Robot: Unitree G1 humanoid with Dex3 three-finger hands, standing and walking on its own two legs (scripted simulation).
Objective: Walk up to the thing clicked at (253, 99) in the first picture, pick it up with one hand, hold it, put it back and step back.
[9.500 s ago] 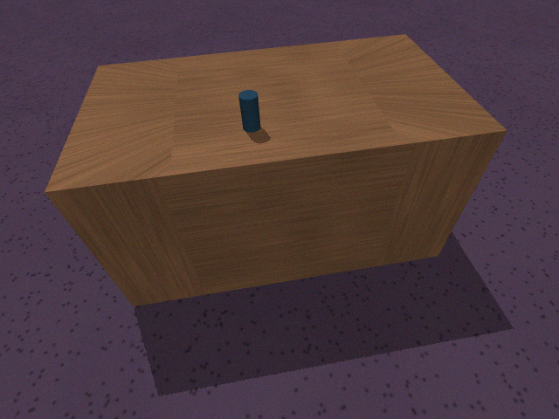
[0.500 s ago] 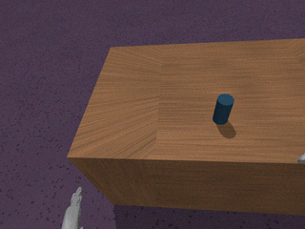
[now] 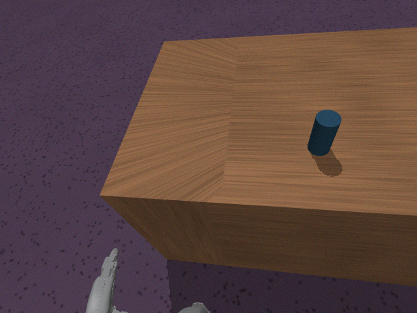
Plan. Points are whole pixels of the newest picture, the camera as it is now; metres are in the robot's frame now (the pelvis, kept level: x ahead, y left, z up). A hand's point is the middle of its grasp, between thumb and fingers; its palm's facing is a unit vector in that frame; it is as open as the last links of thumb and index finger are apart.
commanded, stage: go down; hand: right
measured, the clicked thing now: (323, 133) +0.53 -0.19 -0.03
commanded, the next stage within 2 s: approach in 1.34 s
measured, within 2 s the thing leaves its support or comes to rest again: neither
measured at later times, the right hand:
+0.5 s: hand out of the picture +0.41 -0.38 +0.10, palm faces +0.22 +0.98 +0.01, open 17.5 cm
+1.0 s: hand out of the picture +0.43 -0.39 +0.10, palm faces +0.22 +0.98 +0.00, open 17.6 cm
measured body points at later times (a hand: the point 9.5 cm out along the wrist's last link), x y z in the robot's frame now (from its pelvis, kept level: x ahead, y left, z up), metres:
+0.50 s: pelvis +0.01 +0.00 -0.01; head +0.09 -0.05 +0.44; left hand +0.16 +0.25 -0.06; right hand +0.40 -0.43 +0.11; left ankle +0.04 +0.13 -0.70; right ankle +0.00 -0.10 -0.70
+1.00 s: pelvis +0.00 +0.00 -0.02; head +0.10 -0.05 +0.42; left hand +0.15 +0.26 -0.06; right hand +0.41 -0.44 +0.10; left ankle +0.04 +0.13 -0.70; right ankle +0.00 -0.10 -0.70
